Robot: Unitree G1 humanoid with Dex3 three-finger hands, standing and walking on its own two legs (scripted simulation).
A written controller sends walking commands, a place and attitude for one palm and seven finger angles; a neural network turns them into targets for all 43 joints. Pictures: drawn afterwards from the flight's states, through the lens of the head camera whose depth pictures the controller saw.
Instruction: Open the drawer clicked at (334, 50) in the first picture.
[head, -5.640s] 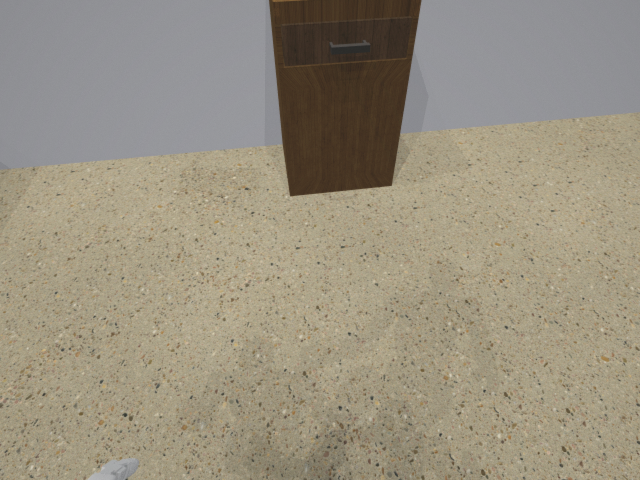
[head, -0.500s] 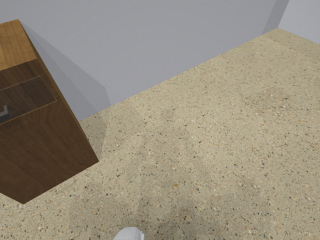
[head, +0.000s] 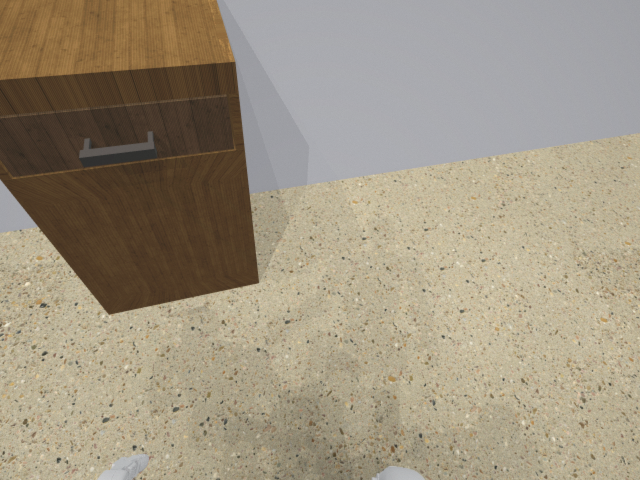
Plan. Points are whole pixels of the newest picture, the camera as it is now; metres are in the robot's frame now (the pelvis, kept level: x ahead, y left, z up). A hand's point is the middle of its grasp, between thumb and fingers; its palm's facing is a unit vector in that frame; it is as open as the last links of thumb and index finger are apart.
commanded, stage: turn to face it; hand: left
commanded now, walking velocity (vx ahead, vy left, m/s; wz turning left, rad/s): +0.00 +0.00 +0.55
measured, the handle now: (119, 147) +0.70 +0.45 -0.07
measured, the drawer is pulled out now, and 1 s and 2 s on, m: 0.00 0.00 0.00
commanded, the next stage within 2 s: take the last steps up to it in 0.44 s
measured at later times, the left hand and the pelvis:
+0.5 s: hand out of the picture +0.01 +0.16 -0.15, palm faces +0.27 -0.92 -0.28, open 7.4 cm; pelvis -0.01 -0.05 +0.00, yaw +15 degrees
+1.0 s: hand out of the picture -0.03 +0.21 -0.18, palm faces +0.37 -0.92 -0.17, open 7.4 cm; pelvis +0.02 +0.03 +0.00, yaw +19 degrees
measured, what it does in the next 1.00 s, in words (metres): steps on the spot, turning left: right foot, then left foot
